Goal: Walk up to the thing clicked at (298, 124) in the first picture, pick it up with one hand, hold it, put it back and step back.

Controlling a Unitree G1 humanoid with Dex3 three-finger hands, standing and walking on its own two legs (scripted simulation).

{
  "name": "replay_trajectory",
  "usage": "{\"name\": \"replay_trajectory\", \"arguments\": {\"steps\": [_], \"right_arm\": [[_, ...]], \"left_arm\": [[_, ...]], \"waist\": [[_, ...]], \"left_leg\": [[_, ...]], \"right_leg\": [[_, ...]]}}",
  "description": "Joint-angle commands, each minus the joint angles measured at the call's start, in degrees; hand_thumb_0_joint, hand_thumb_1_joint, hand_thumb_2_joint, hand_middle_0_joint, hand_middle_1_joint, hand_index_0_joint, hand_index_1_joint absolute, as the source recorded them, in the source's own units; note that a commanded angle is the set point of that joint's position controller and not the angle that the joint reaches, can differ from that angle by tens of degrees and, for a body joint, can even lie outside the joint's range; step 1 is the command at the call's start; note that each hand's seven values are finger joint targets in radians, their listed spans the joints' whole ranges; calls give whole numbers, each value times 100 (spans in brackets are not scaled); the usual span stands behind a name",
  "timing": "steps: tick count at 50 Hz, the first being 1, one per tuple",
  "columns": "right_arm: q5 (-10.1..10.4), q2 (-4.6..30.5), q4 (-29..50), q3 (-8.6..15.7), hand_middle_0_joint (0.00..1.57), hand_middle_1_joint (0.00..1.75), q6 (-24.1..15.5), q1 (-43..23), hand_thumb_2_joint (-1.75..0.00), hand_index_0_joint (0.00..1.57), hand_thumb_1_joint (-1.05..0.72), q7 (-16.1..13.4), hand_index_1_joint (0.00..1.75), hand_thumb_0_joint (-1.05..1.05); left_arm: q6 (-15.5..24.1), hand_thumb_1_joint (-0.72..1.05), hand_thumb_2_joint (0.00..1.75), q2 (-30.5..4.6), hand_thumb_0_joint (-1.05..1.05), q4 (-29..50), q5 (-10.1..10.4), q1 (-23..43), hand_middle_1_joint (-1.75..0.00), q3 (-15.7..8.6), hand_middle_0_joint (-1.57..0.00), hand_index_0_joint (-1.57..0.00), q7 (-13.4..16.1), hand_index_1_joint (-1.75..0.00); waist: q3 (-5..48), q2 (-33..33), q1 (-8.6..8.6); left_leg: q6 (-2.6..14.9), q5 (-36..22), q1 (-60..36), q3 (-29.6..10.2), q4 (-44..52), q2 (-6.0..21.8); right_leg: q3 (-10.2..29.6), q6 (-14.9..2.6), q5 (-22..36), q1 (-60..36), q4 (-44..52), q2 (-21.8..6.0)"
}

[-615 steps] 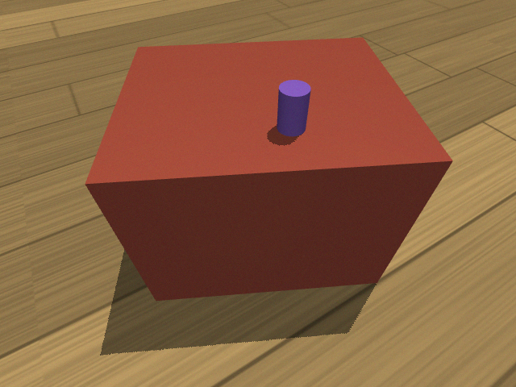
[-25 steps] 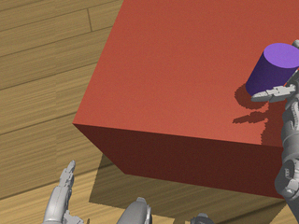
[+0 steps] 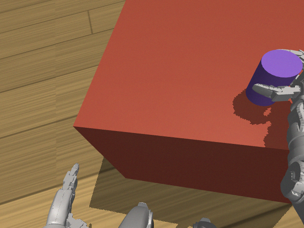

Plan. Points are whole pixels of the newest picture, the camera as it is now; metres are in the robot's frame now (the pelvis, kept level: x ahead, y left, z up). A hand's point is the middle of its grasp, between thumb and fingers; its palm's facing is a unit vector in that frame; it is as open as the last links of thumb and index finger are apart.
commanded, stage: settle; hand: right
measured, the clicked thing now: (270, 80) +0.51 -0.21 +0.06
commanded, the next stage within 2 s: lift in 1.00 s
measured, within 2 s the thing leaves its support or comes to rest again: leaves its support in 0.38 s
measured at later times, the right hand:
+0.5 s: hand (279, 73) +0.50 -0.22 +0.10, palm faces +0.19 +0.98 +0.01, open 11.1 cm
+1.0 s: hand (286, 61) +0.50 -0.22 +0.13, palm faces +0.18 +0.98 +0.00, open 11.2 cm
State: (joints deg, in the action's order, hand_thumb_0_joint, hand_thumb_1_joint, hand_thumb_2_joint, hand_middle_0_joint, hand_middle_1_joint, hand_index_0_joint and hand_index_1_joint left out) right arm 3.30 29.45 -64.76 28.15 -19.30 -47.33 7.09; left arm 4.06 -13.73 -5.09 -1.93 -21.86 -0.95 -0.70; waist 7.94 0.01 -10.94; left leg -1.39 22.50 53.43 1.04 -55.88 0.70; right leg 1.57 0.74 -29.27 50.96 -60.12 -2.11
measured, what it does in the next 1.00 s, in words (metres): stands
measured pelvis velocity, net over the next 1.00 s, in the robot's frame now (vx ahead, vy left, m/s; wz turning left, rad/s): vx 0.01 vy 0.00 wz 0.01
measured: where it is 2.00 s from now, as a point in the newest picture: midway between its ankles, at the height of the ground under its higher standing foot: outside the picture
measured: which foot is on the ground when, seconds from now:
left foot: down 0.00-1.00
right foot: down 0.00-1.00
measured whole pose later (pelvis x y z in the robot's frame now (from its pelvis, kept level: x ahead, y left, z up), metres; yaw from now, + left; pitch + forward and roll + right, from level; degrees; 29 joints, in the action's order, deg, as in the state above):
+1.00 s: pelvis +0.01 +0.00 +0.03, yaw +0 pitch +16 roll +1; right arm 3.3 27.9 -61.5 26.0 -12.5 -47.7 6.4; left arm 5.4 -14.3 -13.0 -0.8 -20.1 -1.0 1.0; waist 6.2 0.0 -9.0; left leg -1.6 19.2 43.1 0.1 -46.8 0.8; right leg 0.3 0.6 -25.6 40.1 -50.2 -1.9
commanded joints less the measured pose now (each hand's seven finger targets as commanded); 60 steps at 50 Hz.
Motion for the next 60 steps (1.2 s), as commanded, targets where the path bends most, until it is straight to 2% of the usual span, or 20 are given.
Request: {"name": "replay_trajectory", "arguments": {"steps": [1, 20, 23, 25, 28, 30, 34, 36, 39, 42, 45, 46, 48, 51, 52, 53, 54, 57, 59, 60], "right_arm": [[14, 1587, 1301, 196, 126, 122, -278, -2194, -104, 128, -21, 49, 122, 0], [118, 1835, 2338, 113, 120, 130, -250, -3302, -116, 125, -5, -99, 131, 0], [126, 1427, 1483, -39, 119, 130, -87, -2670, -116, 123, -4, -111, 130, 0], [96, 1895, 2287, 137, 118, 130, -198, -3356, -117, 123, -3, -161, 131, 0], [114, 1084, 1043, -204, 117, 132, 4, -2475, -120, 122, -2, -77, 132, 0], [98, 1940, 2123, 169, 117, 132, -119, -3253, -119, 122, -2, -109, 132, 0], [180, 1040, 888, -186, 118, 135, 108, -2486, -124, 124, -5, 19, 136, 0], [95, 2075, 2431, 160, 119, 138, -104, -3713, -126, 125, -5, -68, 138, 0], [184, 1112, 1359, -270, 115, 136, 116, -2814, -126, 121, -5, 30, 136, 0], [145, 2193, 2866, 168, 118, 138, -71, -3945, -128, 123, -6, -79, 138, 0], [217, 903, 1079, -341, 116, 138, 248, -2508, -129, 122, -7, 13, 138, 0], [212, 1144, 998, -201, 117, 137, 232, -2434, -129, 122, -10, -15, 138, 0], [129, 2217, 2889, 176, 119, 141, -20, -4000, -131, 124, -6, -156, 141, 0], [255, 740, 938, -415, 116, 140, 320, -2403, -132, 122, -6, -15, 141, 0], [252, 1065, 1051, -230, 118, 139, 281, -2461, -129, 123, -11, -38, 139, 0], [193, 2214, 2658, 241, 119, 141, 56, -3625, -131, 124, -10, -146, 141, 0], [124, 2356, 2946, 212, 119, 143, 25, -4082, -133, 125, -7, -201, 143, 0], [283, 624, 713, -407, 119, 140, 409, -2207, -129, 125, 2, -47, 140, 0], [219, 2206, 2924, 220, 121, 141, 75, -3844, -129, 127, -3, -214, 141, 0], [107, 2275, 2715, 208, 123, 144, 107, -3810, -132, 129, -1, -265, 144, 0]], "left_arm": [[256, -54, 4, -934, 0, 822, 47, -567, -5, -685, -4, -5, 101, -4], [380, -56, 7, -922, 0, 768, 77, 153, -5, -502, -5, -5, 216, -6], [343, -56, 6, -839, 0, 337, 90, -123, -5, -493, -5, -5, 198, -5], [399, -56, 6, -951, 0, 475, 89, 235, -5, -591, -5, -5, 252, -5], [392, -56, 6, -779, 0, 189, 95, -73, -5, -466, -5, -5, 197, -5], [433, -56, 6, -1041, 0, 621, 109, 356, -5, -607, -5, -5, 244, -5], [375, -56, 6, -787, 0, -86, 120, -172, -5, -469, -5, -4, 188, -5], [460, -56, 6, -981, 0, 641, 117, 519, -5, -555, -5, -4, 244, -5], [422, -55, 6, -795, 0, -1, 143, -191, -5, -499, -5, -4, 212, -5], [488, -56, 6, -1158, 0, 679, 121, 556, -5, -688, -5, -4, 278, -5], [424, -56, 6, -665, 0, -237, 163, -228, -5, -399, -5, -4, 201, -5], [409, -56, 6, -770, 0, -349, 165, -198, -5, -463, -5, -4, 207, -5], [517, -55, 6, -1152, 0, 781, 114, 736, -4, -633, -4, -4, 296, -5], [430, -54, 5, -621, 0, -288, 179, -249, -5, -379, -4, -4, 213, -5], [430, -56, 6, -738, 0, -387, 186, -114, -5, -394, -5, -4, 230, -5], [501, -56, 6, -1159, 0, 441, 168, 614, -4, -685, -5, -4, 304, -5], [527, -55, 6, -1147, 0, 686, 128, 784, -4, -626, -4, -4, 326, -5], [431, -55, 6, -586, 0, -535, 182, -381, -5, -339, -4, -4, 225, -6], [542, -55, 5, -1364, 0, 754, 178, 944, -5, -880, -4, -5, 350, -5], [521, -55, 6, -1276, 0, 577, 125, 668, -5, -792, -4, -4, 356, -5]], "waist": [[2594, 948, 45], [3250, 1114, 164], [2465, 715, 78], [2941, 1069, 184], [2316, 645, 99], [3158, 865, 245], [2085, 540, 111], [3318, 1040, 290], [2349, 766, 98], [3535, 1158, 305], [1972, 648, 191], [1845, 566, 190], [3560, 1042, 306], [1825, 590, 170], [1810, 353, 191], [3030, 813, 326], [3630, 1071, 395], [1612, 398, 178], [3399, 698, 284], [3574, 935, 437]], "left_leg": [[214, -2000, -1728, 50, 441, -182], [222, -2247, -2319, 38, 752, -188], [206, -2117, -2266, 33, 919, -193], [212, -2201, -2397, -19, 878, -148], [207, -2172, -2298, 35, 946, -175], [202, -2536, -2663, 5, 878, -147], [211, -2250, -2144, 115, 1016, -202], [207, -2444, -2561, 23, 985, -152], [218, -2261, -2242, 89, 1080, -199], [210, -2516, -2629, 27, 1055, -161], [214, -2164, -2274, 104, 1185, -202], [198, -2104, -2226, 81, 1242, -191], [203, -2462, -2831, 27, 1172, -161], [202, -2126, -2356, 113, 1317, -202], [183, -2124, -2354, 83, 1347, -193], [191, -2368, -2795, -13, 1304, -133], [185, -2566, -3096, -26, 1245, -132], [196, -2168, -2420, 114, 1406, -215], [172, -2574, -3084, -15, 1365, -129], [167, -2680, -3245, 16, 1312, -136]], "right_leg": [[-46, -53, 2535, -1577, 730, 120], [-66, -49, 2815, -2289, 977, 141], [-82, -102, 2457, -1899, 1086, 176], [-106, -80, 2537, -2144, 1120, 157], [-86, -93, 2458, -1892, 1201, 177], [-87, -61, 2897, -2241, 1182, 156], [-22, -43, 2905, -2109, 1318, 123], [-70, -29, 3083, -2687, 1277, 122], [-44, -18, 2978, -2483, 1398, 120], [-57, 2, 3335, -3027, 1366, 103], [-65, -26, 2838, -2329, 1538, 138], [-79, -47, 2725, -2209, 1552, 135], [-73, -9, 3106, -3020, 1500, 112], [-93, -43, 2691, -2351, 1633, 153], [-72, -74, 2662, -2238, 1642, 133], [-106, -53, 2820, -2681, 1609, 133], [-139, -31, 3031, -3029, 1564, 146], [-88, -48, 2684, -2302, 1729, 158], [-114, -52, 2963, -2912, 1673, 137], [-161, -38, 3119, -3110, 1642, 164]]}}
